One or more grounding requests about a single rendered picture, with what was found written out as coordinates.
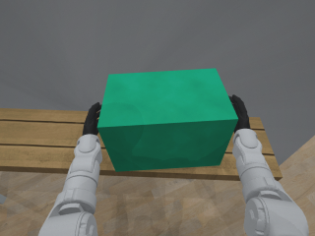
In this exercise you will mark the left robot upper arm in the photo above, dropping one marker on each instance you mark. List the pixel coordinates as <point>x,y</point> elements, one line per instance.
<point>81,223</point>

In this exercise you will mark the carton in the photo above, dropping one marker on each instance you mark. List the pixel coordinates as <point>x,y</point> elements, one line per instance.
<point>166,119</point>

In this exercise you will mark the robot left hand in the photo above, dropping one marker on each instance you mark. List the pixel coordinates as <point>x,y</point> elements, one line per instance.
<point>90,125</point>

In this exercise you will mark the table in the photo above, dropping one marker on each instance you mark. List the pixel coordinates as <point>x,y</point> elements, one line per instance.
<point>43,141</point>

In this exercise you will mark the right robot forearm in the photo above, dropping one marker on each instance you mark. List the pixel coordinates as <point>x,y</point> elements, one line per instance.
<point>253,170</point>

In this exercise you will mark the right robot upper arm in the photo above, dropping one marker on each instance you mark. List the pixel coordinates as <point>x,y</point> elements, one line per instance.
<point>272,217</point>

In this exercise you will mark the robot right hand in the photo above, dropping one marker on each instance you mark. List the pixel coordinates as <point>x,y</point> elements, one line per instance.
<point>241,112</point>

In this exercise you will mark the left robot forearm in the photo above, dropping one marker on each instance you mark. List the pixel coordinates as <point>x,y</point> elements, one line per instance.
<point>79,189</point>

